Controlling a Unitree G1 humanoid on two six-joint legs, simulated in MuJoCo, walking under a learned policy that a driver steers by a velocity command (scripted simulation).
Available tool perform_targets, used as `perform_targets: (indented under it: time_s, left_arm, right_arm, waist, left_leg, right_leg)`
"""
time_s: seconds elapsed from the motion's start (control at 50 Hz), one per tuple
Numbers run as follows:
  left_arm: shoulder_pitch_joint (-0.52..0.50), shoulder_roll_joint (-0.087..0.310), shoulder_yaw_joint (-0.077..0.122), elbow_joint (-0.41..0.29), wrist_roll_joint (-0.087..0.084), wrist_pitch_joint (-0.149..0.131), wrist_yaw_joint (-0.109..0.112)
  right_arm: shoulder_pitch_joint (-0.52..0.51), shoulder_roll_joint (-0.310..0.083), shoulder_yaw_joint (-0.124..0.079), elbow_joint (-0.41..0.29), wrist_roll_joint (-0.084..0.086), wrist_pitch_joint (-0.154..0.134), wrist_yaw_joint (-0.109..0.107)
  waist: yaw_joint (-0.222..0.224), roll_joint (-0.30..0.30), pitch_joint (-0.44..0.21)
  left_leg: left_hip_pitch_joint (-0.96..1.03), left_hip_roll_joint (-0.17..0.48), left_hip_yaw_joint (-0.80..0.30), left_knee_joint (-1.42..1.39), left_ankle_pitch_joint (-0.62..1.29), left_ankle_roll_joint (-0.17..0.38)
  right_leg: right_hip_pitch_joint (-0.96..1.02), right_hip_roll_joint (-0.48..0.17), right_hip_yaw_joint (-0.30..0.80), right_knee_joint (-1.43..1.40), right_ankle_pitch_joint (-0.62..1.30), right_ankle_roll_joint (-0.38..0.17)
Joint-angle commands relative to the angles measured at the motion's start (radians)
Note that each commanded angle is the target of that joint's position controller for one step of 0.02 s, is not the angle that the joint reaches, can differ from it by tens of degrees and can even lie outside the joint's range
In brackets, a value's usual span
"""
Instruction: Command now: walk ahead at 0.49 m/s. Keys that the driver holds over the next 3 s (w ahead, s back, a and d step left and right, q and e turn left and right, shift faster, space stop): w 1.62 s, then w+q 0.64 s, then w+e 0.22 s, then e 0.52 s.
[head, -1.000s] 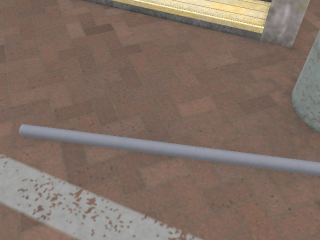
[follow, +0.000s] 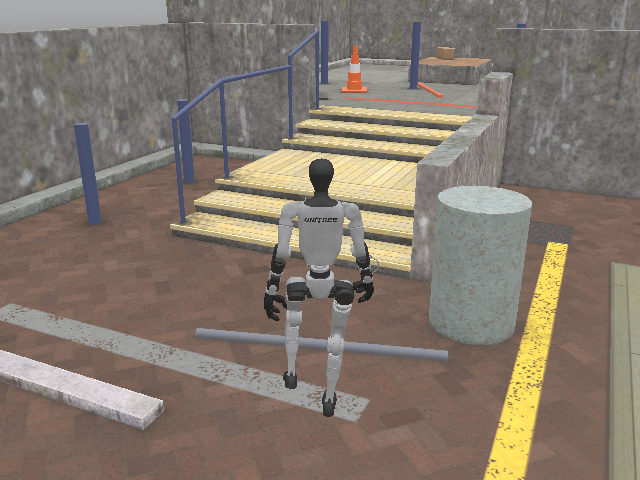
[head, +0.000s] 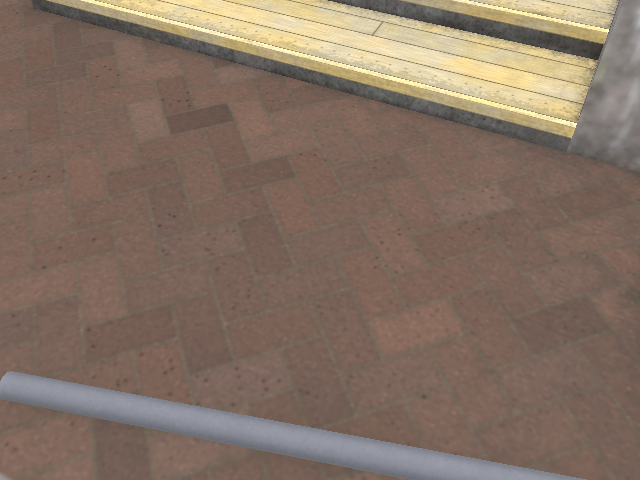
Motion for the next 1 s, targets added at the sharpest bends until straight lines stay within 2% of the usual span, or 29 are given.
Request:
perform_targets:
  time_s: [0.02, 0.14, 0.2, 0.24, 0.26, 0.28, 0.3, 0.32, 0.34, 0.36, 0.38, 0.42, 0.48, 0.6, 0.64, 0.68, 0.7, 0.72, 0.74, 0.76, 0.8, 0.82, 0.84, 0.86, 0.88, 0.9, 0.94, 0.98, 1.0]
  left_arm:
    - [0.047, 0.102, 0.011, -0.029, -0.005, -0.015, 0.005]
    - [0.152, 0.100, 0.000, 0.017, 0.010, -0.012, 0.022]
    - [0.160, 0.115, 0.002, 0.037, 0.020, -0.006, 0.033]
    - [0.127, 0.127, 0.005, 0.041, 0.022, -0.006, 0.037]
    - [0.113, 0.138, 0.007, 0.043, 0.020, -0.005, 0.035]
    - [0.088, 0.143, 0.007, 0.037, 0.011, -0.005, 0.032]
    - [0.075, 0.114, -0.003, 0.000, 0.000, -0.009, 0.028]
    - [0.191, 0.021, -0.014, -0.006, -0.030, -0.006, 0.019]
    - [0.113, 0.122, 0.012, -0.003, -0.003, -0.001, 0.023]
    - [0.024, 0.117, 0.016, -0.035, 0.001, -0.006, 0.018]
    - [-0.018, 0.102, 0.015, -0.044, 0.005, -0.008, 0.015]
    - [-0.002, 0.064, 0.013, -0.038, 0.026, 0.018, 0.001]
    - [-0.024, 0.037, 0.013, -0.050, 0.030, 0.046, -0.016]
    - [-0.331, 0.051, 0.002, -0.176, 0.029, 0.058, -0.016]
    - [-0.403, 0.037, -0.005, -0.195, 0.023, 0.060, -0.016]
    - [-0.446, 0.020, -0.019, -0.209, 0.017, 0.062, -0.013]
    - [-0.454, 0.027, -0.019, -0.214, 0.015, 0.061, -0.011]
    - [-0.460, 0.046, -0.013, -0.220, 0.008, 0.052, -0.011]
    - [-0.469, 0.076, -0.003, -0.210, 0.012, 0.038, -0.010]
    - [-0.462, 0.049, -0.006, -0.201, 0.012, 0.031, -0.015]
    - [-0.443, 0.010, -0.013, -0.184, 0.005, 0.020, -0.018]
    - [-0.420, 0.018, -0.006, -0.176, -0.001, 0.017, -0.013]
    - [-0.322, 0.045, 0.008, -0.142, -0.004, 0.016, -0.009]
    - [-0.140, 0.086, 0.029, -0.078, 0.004, 0.019, -0.002]
    - [0.061, 0.180, 0.061, -0.022, 0.019, 0.028, 0.008]
    - [0.045, 0.185, 0.062, 0.003, 0.026, 0.027, 0.013]
    - [-0.132, 0.113, 0.047, -0.024, 0.038, 0.015, 0.019]
    - [-0.279, 0.075, 0.036, -0.046, 0.029, -0.013, 0.025]
    - [-0.325, 0.087, 0.040, -0.055, 0.017, -0.023, 0.027]
  right_arm:
    - [-0.078, -0.036, -0.004, -0.061, 0.005, -0.003, 0.004]
    - [-0.252, -0.025, 0.006, -0.107, 0.014, -0.008, 0.005]
    - [-0.284, -0.034, 0.004, -0.125, 0.016, -0.017, 0.004]
    - [-0.179, -0.041, -0.003, -0.096, 0.016, -0.024, -0.009]
    - [-0.051, -0.060, -0.015, -0.054, 0.015, -0.031, -0.018]
    - [0.129, -0.092, -0.032, 0.005, 0.004, -0.041, -0.030]
    - [0.310, -0.182, -0.058, 0.039, -0.023, -0.047, -0.041]
    - [0.316, -0.247, -0.072, 0.042, -0.025, -0.040, -0.034]
    - [0.250, -0.188, -0.065, 0.040, 0.016, -0.030, -0.024]
    - [0.150, -0.134, -0.048, 0.029, 0.023, -0.032, -0.021]
    - [0.104, -0.081, -0.035, 0.028, 0.020, -0.040, -0.016]
    - [0.118, -0.018, -0.015, 0.062, 0.020, -0.051, -0.024]
    - [0.199, -0.045, -0.016, 0.108, 0.028, -0.070, -0.027]
    - [0.304, -0.051, -0.002, 0.139, 0.024, -0.068, -0.029]
    - [0.370, -0.041, 0.005, 0.162, 0.021, -0.065, -0.037]
    - [0.387, -0.089, -0.003, 0.159, 0.018, -0.063, -0.038]
    - [0.403, -0.082, 0.000, 0.168, 0.014, -0.060, -0.038]
    - [0.415, -0.055, 0.006, 0.182, 0.011, -0.063, -0.046]
    - [0.496, 0.011, 0.023, 0.203, 0.024, -0.059, -0.047]
    - [0.520, 0.005, 0.029, 0.217, 0.017, -0.056, -0.052]
    - [0.477, -0.050, 0.026, 0.203, 0.007, -0.053, -0.059]
    - [0.465, -0.073, 0.023, 0.205, 0.011, -0.054, -0.058]
    - [0.421, -0.095, 0.020, 0.200, 0.022, -0.058, -0.055]
    - [0.332, -0.114, 0.015, 0.175, 0.046, -0.066, -0.046]
    - [0.223, -0.100, 0.016, 0.108, 0.077, -0.078, -0.037]
    - [0.177, -0.107, 0.005, 0.071, 0.059, -0.082, -0.037]
    - [0.124, -0.088, -0.014, 0.044, 0.055, -0.069, -0.031]
    - [0.131, -0.049, -0.025, 0.039, 0.023, -0.030, -0.030]
    - [0.135, -0.014, -0.019, 0.030, 0.014, -0.014, -0.023]
  waist:
    - [-0.005, -0.059, 0.073]
    - [0.048, -0.085, 0.086]
    - [0.040, -0.095, 0.090]
    - [-0.016, -0.116, 0.040]
    - [-0.069, -0.113, -0.021]
    - [-0.147, -0.091, -0.106]
    - [-0.204, -0.003, -0.234]
    - [-0.128, 0.199, -0.319]
    - [-0.124, 0.035, -0.232]
    - [-0.084, 0.026, -0.097]
    - [-0.059, -0.014, -0.034]
    - [-0.006, 0.007, -0.013]
    - [0.019, 0.011, 0.008]
    - [-0.026, 0.013, 0.090]
    - [-0.058, 0.007, 0.077]
    - [-0.078, 0.040, 0.060]
    - [-0.079, 0.048, 0.059]
    - [-0.070, 0.074, 0.057]
    - [-0.101, 0.011, 0.011]
    - [-0.096, 0.018, -0.015]
    - [-0.074, 0.044, -0.059]
    - [-0.057, 0.076, -0.084]
    - [0.002, 0.093, -0.118]
    - [0.101, 0.063, -0.172]
    - [0.205, -0.143, -0.275]
    - [0.156, -0.141, -0.234]
    - [0.049, 0.008, -0.047]
    - [-0.047, -0.004, 0.071]
    - [-0.089, -0.027, 0.090]
  left_leg:
    - [-0.067, 0.004, 0.023, -0.123, 0.111, -0.022]
    - [-0.055, -0.050, 0.067, -0.324, 0.135, -0.012]
    - [-0.030, -0.074, 0.075, -0.387, 0.046, 0.020]
    - [0.148, -0.128, 0.102, -0.424, -0.035, 0.060]
    - [0.299, -0.163, 0.113, -0.457, -0.043, 0.084]
    - [0.538, -0.150, 0.091, -0.513, 0.000, 0.115]
    - [0.807, 0.082, -0.163, -0.524, -0.107, 0.171]
    - [0.993, 0.346, -0.651, -0.641, -0.113, 0.314]
    - [0.893, 0.288, -0.645, -0.695, -0.181, 0.294]
    - [0.753, 0.251, -0.485, -0.723, -0.148, 0.259]
    - [0.640, 0.203, -0.384, -0.757, -0.040, 0.229]
    - [0.530, 0.124, -0.254, -0.790, 0.048, 0.175]
    - [0.490, 0.097, -0.173, -0.808, 0.165, 0.171]
    - [0.481, 0.048, -0.085, -0.867, 0.266, 0.148]
    - [0.607, 0.036, -0.081, -0.852, 0.319, 0.125]
    - [0.630, 0.070, -0.067, -0.856, 0.399, 0.130]
    - [0.669, 0.081, -0.068, -0.840, 0.419, 0.138]
    - [0.776, 0.097, -0.078, -0.801, 0.462, 0.136]
    - [0.841, 0.068, -0.066, -0.741, 0.604, 0.125]
    - [0.889, 0.056, -0.049, -0.682, 0.711, 0.112]
    - [0.816, 0.039, -0.017, -0.567, 0.959, 0.084]
    - [0.731, 0.037, -0.015, -0.490, 1.028, 0.069]
    - [0.589, 0.033, -0.012, -0.365, 0.991, 0.051]
    - [0.336, 0.005, 0.009, -0.165, 0.828, 0.013]
    - [0.047, -0.095, 0.038, 0.249, 0.305, -0.039]
    - [-0.106, -0.085, -0.044, 0.393, -0.270, -0.022]
    - [-0.106, 0.002, -0.122, 0.249, -0.294, 0.030]
    - [0.004, 0.018, -0.123, 0.063, -0.272, 0.031]
    - [0.105, -0.006, -0.086, -0.048, -0.220, 0.019]
  right_leg:
    - [-0.024, -0.279, 0.198, -0.157, 0.197, -0.077]
    - [0.134, -0.291, 0.161, -0.097, 0.399, -0.067]
    - [0.218, -0.324, 0.159, -0.034, 0.533, -0.078]
    - [0.204, -0.322, 0.128, 0.089, 0.796, -0.061]
    - [0.183, -0.307, 0.113, 0.226, 0.895, -0.049]
    - [0.075, -0.272, 0.083, 0.424, 0.812, -0.030]
    - [-0.149, -0.221, 0.049, 0.724, 0.434, -0.012]
    - [-0.486, -0.037, 0.031, 1.071, -0.354, 0.027]
    - [-0.565, -0.090, 0.146, 1.121, -0.287, 0.012]
    - [-0.589, -0.131, 0.139, 1.094, -0.189, 0.011]
    - [-0.559, -0.160, 0.130, 1.051, -0.133, 0.015]
    - [-0.493, -0.190, 0.117, 1.014, -0.095, 0.035]
    - [-0.540, -0.200, 0.087, 1.016, -0.061, 0.058]
    - [-0.679, -0.224, 0.027, 0.760, 0.080, 0.091]
    - [-0.701, -0.192, -0.003, 0.673, 0.073, 0.096]
    - [-0.608, -0.152, -0.055, 0.569, -0.012, 0.077]
    - [-0.594, -0.144, -0.055, 0.529, -0.026, 0.066]
    - [-0.633, -0.172, 0.013, 0.471, 0.100, 0.051]
    - [-0.646, -0.122, -0.043, 0.537, 0.024, 0.032]
    - [-0.635, -0.094, -0.056, 0.547, -0.039, 0.018]
    - [-0.442, -0.023, -0.097, 0.487, -0.103, -0.007]
    - [-0.288, -0.007, -0.091, 0.445, -0.096, -0.019]
    - [-0.075, -0.025, -0.048, 0.389, -0.029, -0.036]
    - [0.235, -0.085, 0.039, 0.298, 0.088, -0.062]
    - [0.475, -0.323, 0.375, 0.137, 0.024, -0.156]
    - [0.468, -0.430, 0.492, 0.104, 0.213, -0.196]
    - [0.197, -0.405, 0.382, 0.028, 0.033, -0.111]
    - [-0.037, -0.364, 0.266, -0.059, -0.004, -0.040]
    - [-0.146, -0.324, 0.189, -0.102, -0.005, -0.025]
